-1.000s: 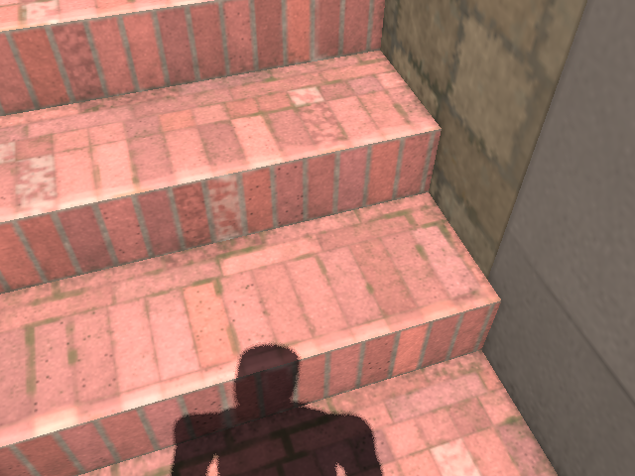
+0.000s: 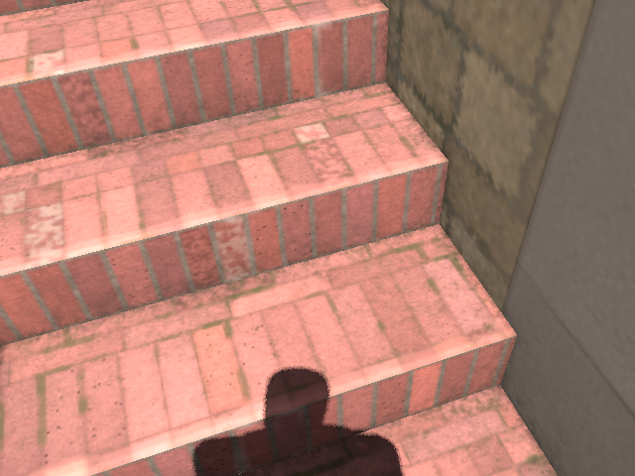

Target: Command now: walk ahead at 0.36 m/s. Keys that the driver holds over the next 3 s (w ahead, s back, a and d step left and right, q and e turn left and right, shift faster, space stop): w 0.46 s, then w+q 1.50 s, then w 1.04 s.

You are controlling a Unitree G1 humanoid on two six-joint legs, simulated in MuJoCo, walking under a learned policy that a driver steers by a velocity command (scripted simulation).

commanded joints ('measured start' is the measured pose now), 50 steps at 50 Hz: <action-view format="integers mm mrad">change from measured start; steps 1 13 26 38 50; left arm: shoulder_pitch -6 192 245 -135 -651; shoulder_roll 45 102 225 -53 -42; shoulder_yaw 22 54 15 9 -53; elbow -62 25 52 -412 -648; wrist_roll -8 4 -75 27 18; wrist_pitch -30 -46 -77 18 3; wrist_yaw -13 24 77 62 44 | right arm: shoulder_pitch -16 -146 -365 -34 237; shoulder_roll -115 3 125 -4 -183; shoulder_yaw -22 12 112 -9 -69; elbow -55 -168 -472 -137 -167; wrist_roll -3 -24 12 13 -3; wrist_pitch -27 -51 48 -40 -29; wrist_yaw -5 46 3 64 -18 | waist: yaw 40 28 -38 100 -71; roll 11 1 -171 40 47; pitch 153 187 -46 110 73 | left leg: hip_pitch -79 -1006 -535 -415 -19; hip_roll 299 93 21 125 251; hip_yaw -244 -95 214 -373 -504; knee -184 1664 1136 167 -161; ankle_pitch -222 -76 -267 -115 285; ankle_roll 141 26 43 65 147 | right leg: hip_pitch -96 335 277 -715 -919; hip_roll -32 -254 -158 9 -37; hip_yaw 26 348 -97 121 7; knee -29 -729 -744 1060 793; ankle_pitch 46 -22 1638 220 -57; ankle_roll -10 -190 -100 -88 -35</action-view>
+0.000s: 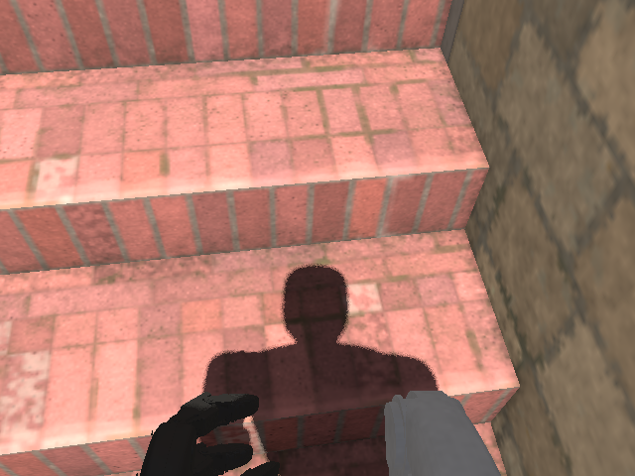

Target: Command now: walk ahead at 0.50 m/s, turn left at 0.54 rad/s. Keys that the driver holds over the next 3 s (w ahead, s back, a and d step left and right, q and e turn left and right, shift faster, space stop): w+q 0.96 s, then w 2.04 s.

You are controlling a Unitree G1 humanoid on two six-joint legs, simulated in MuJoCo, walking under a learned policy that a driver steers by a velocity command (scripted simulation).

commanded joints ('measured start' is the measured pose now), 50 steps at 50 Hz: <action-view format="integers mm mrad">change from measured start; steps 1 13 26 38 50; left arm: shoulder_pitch -229 411 598 123 -158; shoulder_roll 76 112 275 93 25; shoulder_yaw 2 112 136 112 2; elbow -184 360 368 -84 -227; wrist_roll -6 -22 -54 -23 10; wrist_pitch -19 -137 -142 -165 -31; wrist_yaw -10 -19 8 -101 -47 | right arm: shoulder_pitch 40 -420 -843 -345 -170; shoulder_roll -185 150 95 -134 -164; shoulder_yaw -49 30 50 -68 -25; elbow -55 -391 -625 -234 -98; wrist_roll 16 -43 -26 -4 6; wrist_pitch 6 79 158 48 -1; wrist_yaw -33 43 63 21 12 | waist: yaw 9 78 99 66 114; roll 52 -45 -69 -53 26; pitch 4 -21 65 -170 -113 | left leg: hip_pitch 8 -1052 -1245 -115 -306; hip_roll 283 11 152 222 183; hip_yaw -223 -35 211 -536 -79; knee -373 1868 1422 -11 -327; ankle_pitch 546 184 -36 -13 951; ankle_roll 141 97 47 215 107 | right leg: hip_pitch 232 1058 1312 398 520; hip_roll -30 -216 -223 48 39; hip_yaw -29 454 -103 172 -115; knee -444 -1466 -1921 194 -252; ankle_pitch -108 -96 315 219 58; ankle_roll -15 -96 -42 -7 -28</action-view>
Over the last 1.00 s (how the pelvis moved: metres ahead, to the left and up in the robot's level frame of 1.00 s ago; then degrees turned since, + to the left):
0.45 -0.01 0.16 15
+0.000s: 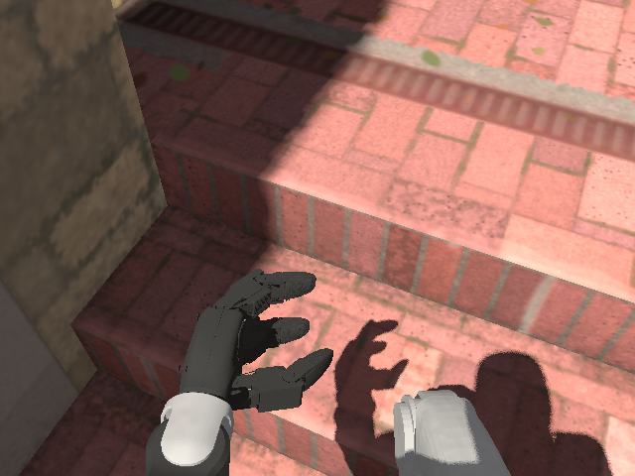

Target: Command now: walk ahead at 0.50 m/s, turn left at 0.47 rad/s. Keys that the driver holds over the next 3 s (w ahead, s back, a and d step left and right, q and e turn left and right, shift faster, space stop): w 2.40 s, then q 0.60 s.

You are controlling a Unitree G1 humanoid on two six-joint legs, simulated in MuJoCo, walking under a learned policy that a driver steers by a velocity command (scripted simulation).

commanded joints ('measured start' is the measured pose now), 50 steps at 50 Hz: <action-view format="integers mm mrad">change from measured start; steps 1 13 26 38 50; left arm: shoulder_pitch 87 460 915 457 153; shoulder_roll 76 106 261 185 125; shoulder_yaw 27 118 165 138 107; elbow -27 488 583 221 32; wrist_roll -8 -10 -22 -22 0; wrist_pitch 8 -69 -85 -1 111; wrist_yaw -1 -12 42 -31 15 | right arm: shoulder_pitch -105 -188 -770 -311 -1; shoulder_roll -159 114 147 -8 -65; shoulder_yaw -44 32 66 -6 -3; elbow -121 -328 -620 -329 -97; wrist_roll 30 -12 -32 -20 -6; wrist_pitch -7 31 52 24 -67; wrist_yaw -24 0 -16 -101 -69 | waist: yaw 127 -2 230 105 98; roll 45 -3 -197 -67 36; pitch -179 83 97 -130 62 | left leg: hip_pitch -335 -914 -1662 -378 -178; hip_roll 159 -18 183 377 364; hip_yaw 8 -62 196 -379 40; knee -189 1695 1739 243 39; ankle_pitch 1116 16 -488 -244 -172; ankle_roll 85 18 24 95 38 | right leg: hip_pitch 816 930 1803 667 35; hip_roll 43 -147 -280 72 87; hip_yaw -100 402 249 245 307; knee -463 -1533 -1805 125 426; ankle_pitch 115 27 412 402 128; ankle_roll -20 -78 -141 101 50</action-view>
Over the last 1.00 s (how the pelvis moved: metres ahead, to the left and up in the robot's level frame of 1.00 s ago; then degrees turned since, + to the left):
0.64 0.18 0.36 31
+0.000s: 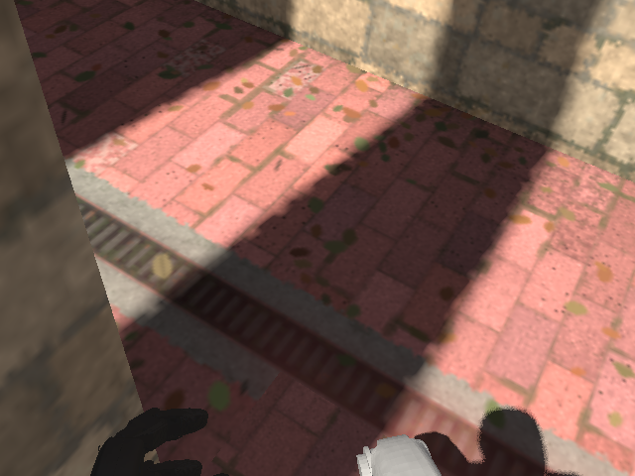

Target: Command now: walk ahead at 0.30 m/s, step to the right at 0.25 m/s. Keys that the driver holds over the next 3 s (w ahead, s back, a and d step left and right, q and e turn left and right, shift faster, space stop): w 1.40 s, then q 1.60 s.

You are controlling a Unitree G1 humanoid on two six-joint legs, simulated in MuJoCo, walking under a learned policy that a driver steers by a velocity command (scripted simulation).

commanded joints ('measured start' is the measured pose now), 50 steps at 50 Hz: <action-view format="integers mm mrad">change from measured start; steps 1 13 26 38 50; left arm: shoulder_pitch -63 498 386 589 372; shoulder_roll -4 157 141 166 180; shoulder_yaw -12 42 48 47 49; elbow -105 64 243 320 194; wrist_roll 19 -49 -39 -36 -53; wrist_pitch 8 13 -150 -182 -180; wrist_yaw -8 -45 -6 -5 -23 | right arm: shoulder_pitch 13 -172 -242 -535 -133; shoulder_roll -104 -228 -71 -37 -129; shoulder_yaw -21 -75 -35 -21 -54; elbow -13 -188 -275 -286 -188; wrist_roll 6 51 40 25 28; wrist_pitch -10 40 95 77 52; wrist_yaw -7 34 39 144 64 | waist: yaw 49 291 35 139 39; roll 140 -112 244 -25 53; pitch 46 -210 12 100 -79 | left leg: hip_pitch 95 -246 -578 -444 319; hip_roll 188 -6 -75 -76 212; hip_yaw -210 54 -203 68 -430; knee -340 267 719 -6 -418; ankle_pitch -93 708 316 368 260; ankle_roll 143 59 36 76 327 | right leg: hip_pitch -187 988 803 1287 540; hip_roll -69 -167 -302 -242 -128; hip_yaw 21 68 80 -199 -100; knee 10 -1471 -2024 -2185 -918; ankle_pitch -64 -607 -212 618 -44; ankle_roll -22 -201 -101 -53 -46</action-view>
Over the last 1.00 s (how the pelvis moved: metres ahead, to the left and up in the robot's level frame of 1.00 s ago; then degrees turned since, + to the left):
0.57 0.02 0.32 6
